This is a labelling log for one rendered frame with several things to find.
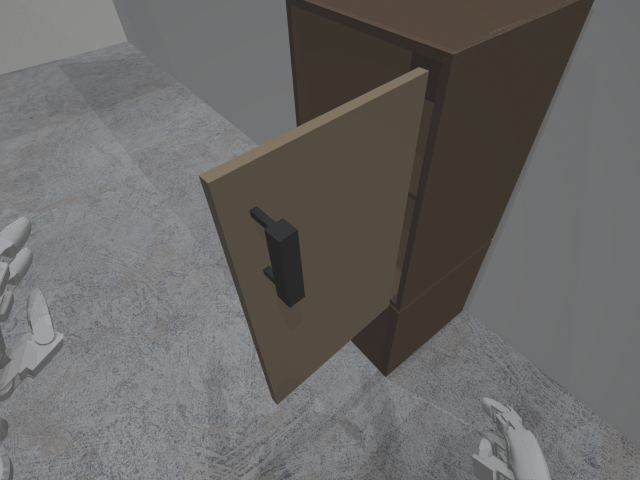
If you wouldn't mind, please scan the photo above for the cupboard door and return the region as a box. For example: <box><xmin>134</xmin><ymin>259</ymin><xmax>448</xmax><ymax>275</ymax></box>
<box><xmin>199</xmin><ymin>67</ymin><xmax>429</xmax><ymax>405</ymax></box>

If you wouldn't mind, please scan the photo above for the right robot hand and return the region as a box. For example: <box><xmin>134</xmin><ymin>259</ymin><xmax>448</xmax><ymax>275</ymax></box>
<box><xmin>472</xmin><ymin>397</ymin><xmax>551</xmax><ymax>480</ymax></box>

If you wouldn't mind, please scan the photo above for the left robot hand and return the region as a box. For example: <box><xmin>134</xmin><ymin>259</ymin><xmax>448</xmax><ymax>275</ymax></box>
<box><xmin>0</xmin><ymin>217</ymin><xmax>64</xmax><ymax>402</ymax></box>

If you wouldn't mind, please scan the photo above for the handle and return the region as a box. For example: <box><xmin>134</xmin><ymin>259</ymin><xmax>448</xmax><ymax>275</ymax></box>
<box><xmin>250</xmin><ymin>206</ymin><xmax>305</xmax><ymax>308</ymax></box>

